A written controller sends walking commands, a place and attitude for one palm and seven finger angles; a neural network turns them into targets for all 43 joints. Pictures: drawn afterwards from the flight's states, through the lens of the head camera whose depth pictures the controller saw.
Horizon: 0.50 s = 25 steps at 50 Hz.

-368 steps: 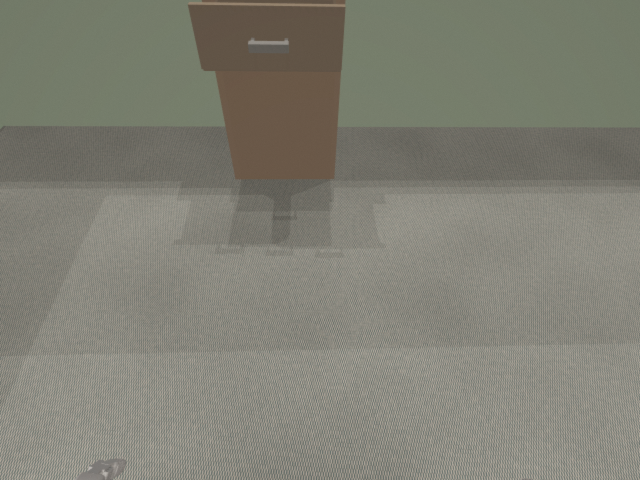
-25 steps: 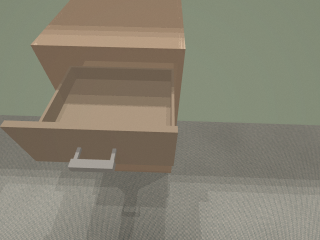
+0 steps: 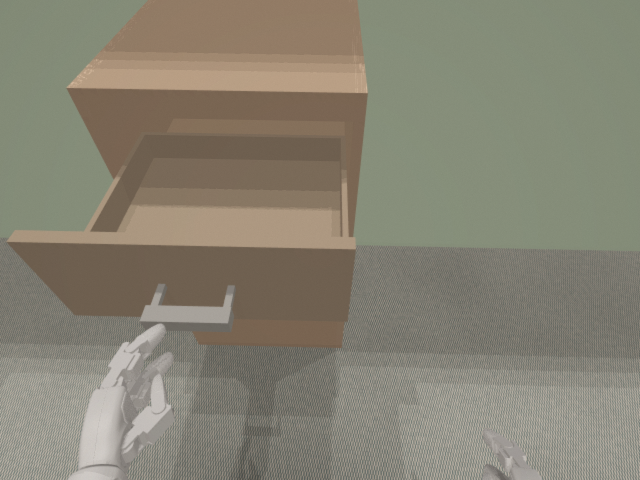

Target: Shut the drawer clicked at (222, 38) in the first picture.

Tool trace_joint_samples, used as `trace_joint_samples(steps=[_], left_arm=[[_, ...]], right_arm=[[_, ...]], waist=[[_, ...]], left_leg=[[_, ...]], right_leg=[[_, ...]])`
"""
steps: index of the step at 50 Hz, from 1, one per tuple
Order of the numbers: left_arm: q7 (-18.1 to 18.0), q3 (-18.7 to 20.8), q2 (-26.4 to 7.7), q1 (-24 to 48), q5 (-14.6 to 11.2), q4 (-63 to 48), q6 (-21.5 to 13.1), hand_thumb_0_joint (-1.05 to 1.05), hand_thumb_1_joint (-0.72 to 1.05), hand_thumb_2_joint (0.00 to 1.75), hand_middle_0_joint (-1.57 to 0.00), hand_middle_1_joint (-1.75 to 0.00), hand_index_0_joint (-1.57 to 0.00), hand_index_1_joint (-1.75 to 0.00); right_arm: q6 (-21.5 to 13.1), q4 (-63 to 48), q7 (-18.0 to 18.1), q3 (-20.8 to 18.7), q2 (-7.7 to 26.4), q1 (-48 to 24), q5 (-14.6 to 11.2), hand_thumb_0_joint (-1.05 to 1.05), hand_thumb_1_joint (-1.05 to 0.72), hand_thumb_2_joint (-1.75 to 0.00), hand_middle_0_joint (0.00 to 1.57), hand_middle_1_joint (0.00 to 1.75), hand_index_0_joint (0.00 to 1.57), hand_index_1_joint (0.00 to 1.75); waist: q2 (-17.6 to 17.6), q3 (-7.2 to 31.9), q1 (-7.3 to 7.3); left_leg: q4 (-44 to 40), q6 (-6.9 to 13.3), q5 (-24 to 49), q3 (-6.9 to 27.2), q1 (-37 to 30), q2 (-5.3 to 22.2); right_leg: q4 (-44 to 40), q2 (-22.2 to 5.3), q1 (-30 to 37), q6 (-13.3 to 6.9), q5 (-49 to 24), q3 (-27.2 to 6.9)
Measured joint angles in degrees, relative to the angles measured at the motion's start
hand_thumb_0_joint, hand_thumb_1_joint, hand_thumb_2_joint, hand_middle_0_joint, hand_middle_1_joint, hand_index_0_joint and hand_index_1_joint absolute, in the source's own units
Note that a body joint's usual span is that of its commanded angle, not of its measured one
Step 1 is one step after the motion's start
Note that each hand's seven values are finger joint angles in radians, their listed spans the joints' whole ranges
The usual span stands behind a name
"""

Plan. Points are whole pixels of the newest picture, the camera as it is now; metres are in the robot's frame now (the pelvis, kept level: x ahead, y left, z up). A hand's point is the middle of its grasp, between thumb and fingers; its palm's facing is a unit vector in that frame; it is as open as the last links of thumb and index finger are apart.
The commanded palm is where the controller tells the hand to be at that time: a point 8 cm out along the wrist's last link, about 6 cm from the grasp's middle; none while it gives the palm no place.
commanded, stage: raise the hand and make a fist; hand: left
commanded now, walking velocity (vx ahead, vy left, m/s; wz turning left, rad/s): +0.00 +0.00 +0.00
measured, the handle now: (192, 304) +0.34 +0.19 +0.02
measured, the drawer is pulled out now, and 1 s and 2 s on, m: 0.28 0.28 0.28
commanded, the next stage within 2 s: bring the fist close to the handle in 1.68 s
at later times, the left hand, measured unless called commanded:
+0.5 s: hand (176, 433) +0.18 +0.16 +0.02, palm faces +0.00 -1.00 -0.06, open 4.4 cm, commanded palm +0.13 +0.23 +0.03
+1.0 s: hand (153, 434) +0.16 +0.17 +0.08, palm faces +0.02 -1.00 -0.05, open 3.1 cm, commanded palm +0.12 +0.21 +0.09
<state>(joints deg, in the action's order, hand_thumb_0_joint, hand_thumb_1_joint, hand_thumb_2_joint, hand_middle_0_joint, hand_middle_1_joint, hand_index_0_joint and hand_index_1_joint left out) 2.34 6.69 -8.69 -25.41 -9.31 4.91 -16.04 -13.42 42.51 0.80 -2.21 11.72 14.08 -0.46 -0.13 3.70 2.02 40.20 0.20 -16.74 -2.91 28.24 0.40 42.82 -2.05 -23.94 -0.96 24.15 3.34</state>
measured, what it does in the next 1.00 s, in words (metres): stands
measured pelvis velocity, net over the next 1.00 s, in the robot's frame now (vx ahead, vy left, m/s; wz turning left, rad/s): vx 0.01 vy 0.01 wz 0.02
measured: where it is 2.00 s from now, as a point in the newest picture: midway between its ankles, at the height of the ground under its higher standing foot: outside the picture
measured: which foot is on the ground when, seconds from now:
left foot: down 0.00-1.00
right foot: down 0.00-1.00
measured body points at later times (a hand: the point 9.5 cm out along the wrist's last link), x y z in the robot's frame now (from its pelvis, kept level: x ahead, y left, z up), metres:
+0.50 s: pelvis -0.01 -0.02 -0.03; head +0.01 -0.03 +0.41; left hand +0.17 +0.22 +0.03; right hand +0.16 -0.25 -0.11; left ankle +0.04 +0.12 -0.71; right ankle -0.02 -0.10 -0.71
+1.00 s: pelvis +0.01 +0.01 -0.02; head +0.01 +0.00 +0.43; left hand +0.16 +0.22 +0.08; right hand +0.22 -0.20 -0.07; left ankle +0.04 +0.12 -0.71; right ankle -0.02 -0.10 -0.71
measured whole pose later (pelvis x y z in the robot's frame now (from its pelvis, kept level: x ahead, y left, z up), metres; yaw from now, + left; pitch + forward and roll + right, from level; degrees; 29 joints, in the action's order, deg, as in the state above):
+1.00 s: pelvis +0.01 +0.01 -0.02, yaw +1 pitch +7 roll -2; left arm 11.0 3.7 -11.1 -39.9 -13.2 -22.3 -15.9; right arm -12.3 28.3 1.3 1.0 11.1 11.5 -2.9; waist 2.3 6.9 -1.2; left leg 52.4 0.6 -23.3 -0.2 35.9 1.6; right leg 50.4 -0.7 -28.6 -0.6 28.4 5.4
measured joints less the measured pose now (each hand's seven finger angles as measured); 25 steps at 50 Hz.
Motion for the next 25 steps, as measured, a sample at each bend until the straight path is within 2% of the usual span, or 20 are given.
trace_joint_samples(steps=[3, 4, 6, 8, 11, 15, 18, 21, 25], left_arm=[[8.40, 1.05, -0.01, 0.32, -2.30, 1.61, -11.32, 0.00, 0.91, 0.89, -0.32, -0.44, -0.32, -0.44], [10.84, 1.32, -0.24, 0.20, -2.81, 1.98, -13.76, 0.00, 0.91, 0.89, -0.34, -0.45, -0.33, -0.46], [13.89, 1.70, -0.87, -0.68, -4.07, 1.82, -15.42, 0.00, 0.91, 0.89, -0.37, -0.49, -0.37, -0.49], [14.45, 1.98, -1.38, -2.16, -5.09, 0.56, -14.21, 0.00, 0.90, 0.89, -0.41, -0.53, -0.41, -0.54], [12.66, 2.37, -2.11, -4.50, -5.91, -3.02, -11.71, 0.01, 0.90, 0.89, -0.47, -0.60, -0.47, -0.60], [11.68, 2.20, -3.38, -4.93, -6.17, -7.30, -11.08, 0.01, 0.90, 0.89, -0.55, -0.68, -0.55, -0.68], [13.06, 1.76, -4.12, -3.13, -6.29, -8.22, -9.53, 0.01, 0.90, 0.90, -0.61, -0.75, -0.61, -0.75], [14.06, 1.51, -4.51, -2.10, -6.31, -8.32, -5.79, 0.01, 0.90, 0.90, -0.67, -0.81, -0.67, -0.81], [13.43, 2.84, -4.31, -3.75, -6.54, -8.84, -2.51, 0.01, 0.90, 0.89, -0.75, -0.90, -0.75, -0.90]], right_arm=[[-0.13, -3.33, -0.89, -0.72, 0.64, -3.02, 0.07, 0.01, -0.90, -0.90, 0.20, 0.30, 0.20, 0.30], [-0.11, -4.67, -1.07, -1.03, 0.90, -3.82, -0.09, 0.01, -0.90, -0.90, 0.20, 0.30, 0.20, 0.30], [0.24, -7.42, -0.83, -1.42, 1.45, -4.97, -0.69, 0.01, -0.91, -0.90, 0.20, 0.30, 0.20, 0.30], [0.52, -9.82, -0.04, -1.50, 1.97, -5.38, -1.33, 0.01, -0.91, -0.90, 0.20, 0.30, 0.20, 0.30], [0.53, -12.04, 1.36, -0.97, 2.18, -4.95, -1.91, 0.01, -0.91, -0.90, 0.20, 0.30, 0.20, 0.30], [-0.34, -12.13, 2.65, 1.02, 1.54, -3.36, -1.97, 0.01, -0.91, -0.90, 0.20, 0.30, 0.20, 0.30], [-0.59, -11.13, 2.79, 2.55, 0.72, -2.39, -2.12, 0.02, -0.91, -0.90, 0.20, 0.30, 0.20, 0.30], [-0.16, -10.30, 2.67, 3.34, -0.21, -1.29, -2.24, 0.02, -0.90, -0.90, 0.20, 0.30, 0.20, 0.30], [0.83, -9.29, 2.54, 2.94, -1.06, 0.15, -2.19, 0.02, -0.90, -0.90, 0.21, 0.30, 0.21, 0.30]], waist=[[-0.11, 2.86, -0.30], [-0.24, 3.26, -0.64], [-0.52, 3.60, -1.39], [-0.43, 3.68, -2.16], [0.17, 3.50, -3.12], [1.02, 3.63, -3.75], [1.78, 3.45, -3.25], [2.19, 3.42, -2.23], [2.03, 3.46, -1.06]], left_leg=[[8.96, -0.58, -2.80, 0.25, 9.60, 1.42], [11.70, -0.82, -3.07, 0.52, 12.32, 1.78], [16.62, -1.15, -5.08, 1.01, 16.49, 2.24], [19.94, -1.36, -6.35, 1.79, 19.05, 2.42], [22.43, -1.57, -7.27, 3.26, 20.43, 2.51], [22.69, -1.54, -7.56, 4.95, 20.12, 2.67], [21.47, -1.81, -7.26, 5.59, 18.86, 2.82], [19.16, -1.97, -6.74, 5.18, 16.81, 2.89], [15.51, -1.93, -6.10, 3.72, 13.48, 2.84]], right_leg=[[8.96, 0.97, -9.67, -0.68, 2.35, 0.00], [11.82, 1.27, -12.35, -1.06, 3.33, 0.12], [16.57, 1.56, -16.32, -1.54, 5.03, 0.47], [19.64, 1.69, -18.47, -1.96, 6.32, 1.13], [21.43, 1.89, -18.98, -2.33, 7.42, 2.49], [20.51, 2.36, -17.63, -2.68, 7.49, 4.08], [18.61, 2.71, -15.94, -2.82, 6.96, 4.65], [16.26, 2.83, -14.10, -2.65, 6.22, 4.25], [13.11, 2.74, -11.54, -2.14, 5.34, 2.88]])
